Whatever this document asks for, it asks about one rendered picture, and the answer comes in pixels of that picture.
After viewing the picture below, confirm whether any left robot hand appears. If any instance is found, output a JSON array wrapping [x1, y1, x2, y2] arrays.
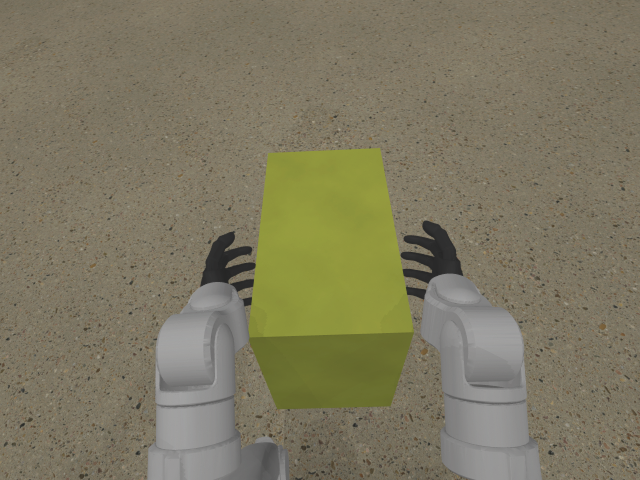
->
[[200, 232, 256, 307]]

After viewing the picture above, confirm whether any right robot hand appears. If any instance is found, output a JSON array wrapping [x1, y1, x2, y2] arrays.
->
[[401, 220, 463, 299]]

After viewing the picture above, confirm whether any robot left thigh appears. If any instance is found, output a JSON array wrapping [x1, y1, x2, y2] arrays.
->
[[220, 442, 289, 480]]

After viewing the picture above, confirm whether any right robot forearm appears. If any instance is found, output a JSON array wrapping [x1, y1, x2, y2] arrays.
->
[[420, 274, 542, 480]]

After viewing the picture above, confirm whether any left robot forearm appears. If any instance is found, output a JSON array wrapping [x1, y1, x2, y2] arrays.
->
[[147, 282, 250, 480]]

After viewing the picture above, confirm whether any carton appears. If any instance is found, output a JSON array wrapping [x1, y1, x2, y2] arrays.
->
[[248, 148, 414, 409]]

